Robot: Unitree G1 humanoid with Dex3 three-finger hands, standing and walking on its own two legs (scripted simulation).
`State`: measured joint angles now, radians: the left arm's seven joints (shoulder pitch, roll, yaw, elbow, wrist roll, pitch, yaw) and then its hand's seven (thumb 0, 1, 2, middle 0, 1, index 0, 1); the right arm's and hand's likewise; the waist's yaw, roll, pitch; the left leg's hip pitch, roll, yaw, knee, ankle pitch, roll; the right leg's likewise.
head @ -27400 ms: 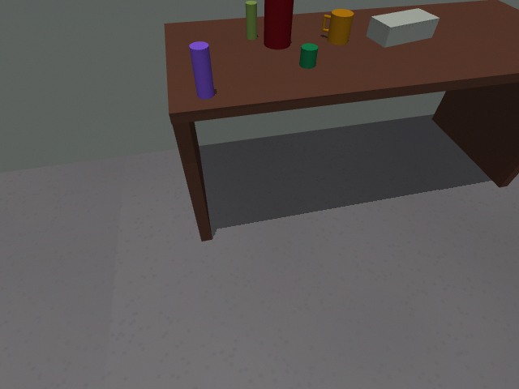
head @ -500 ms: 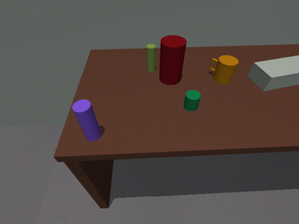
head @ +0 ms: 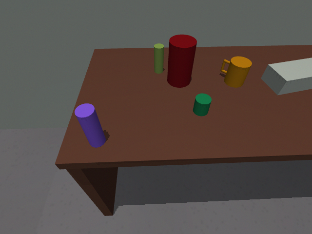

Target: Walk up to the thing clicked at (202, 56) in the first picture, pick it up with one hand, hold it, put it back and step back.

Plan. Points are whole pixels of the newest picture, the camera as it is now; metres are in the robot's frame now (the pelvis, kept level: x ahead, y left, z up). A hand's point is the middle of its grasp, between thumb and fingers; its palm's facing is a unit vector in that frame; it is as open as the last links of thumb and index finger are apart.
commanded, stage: stand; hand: left
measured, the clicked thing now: (91, 127) +0.42 +0.21 +0.02
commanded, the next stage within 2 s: step back in 1.86 s
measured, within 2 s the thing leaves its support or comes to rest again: neither
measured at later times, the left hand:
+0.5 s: hand out of the picture +0.08 +0.26 -0.16, palm faces -0.02 -0.94 -0.35, open 7.4 cm
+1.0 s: hand out of the picture +0.07 +0.26 -0.16, palm faces -0.02 -0.93 -0.35, open 7.4 cm
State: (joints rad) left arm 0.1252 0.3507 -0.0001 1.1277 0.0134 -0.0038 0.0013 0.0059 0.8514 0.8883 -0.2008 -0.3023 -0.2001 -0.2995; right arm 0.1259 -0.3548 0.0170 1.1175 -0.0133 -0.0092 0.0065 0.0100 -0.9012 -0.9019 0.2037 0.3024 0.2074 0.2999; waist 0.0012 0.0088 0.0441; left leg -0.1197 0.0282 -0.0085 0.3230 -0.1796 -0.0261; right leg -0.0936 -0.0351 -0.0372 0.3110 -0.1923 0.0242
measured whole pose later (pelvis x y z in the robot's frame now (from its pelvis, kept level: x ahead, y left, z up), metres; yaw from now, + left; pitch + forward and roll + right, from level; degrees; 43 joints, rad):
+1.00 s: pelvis +0.00 +0.00 +0.00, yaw +0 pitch -2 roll +0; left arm 0.13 0.35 0.00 1.12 0.01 0.00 0.00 0.01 0.90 0.90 -0.20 -0.30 -0.20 -0.30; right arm 0.12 -0.35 0.01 1.12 -0.01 -0.01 0.01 0.01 -0.90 -0.90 0.20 0.30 0.21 0.30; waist 0.00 0.01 0.04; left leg -0.11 0.02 -0.01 0.32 -0.18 -0.02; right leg -0.08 -0.04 -0.04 0.31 -0.20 0.03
